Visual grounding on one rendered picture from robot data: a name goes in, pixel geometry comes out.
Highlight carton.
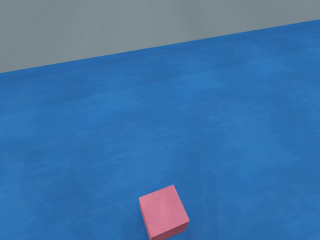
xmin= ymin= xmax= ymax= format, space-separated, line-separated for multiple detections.
xmin=139 ymin=185 xmax=190 ymax=240

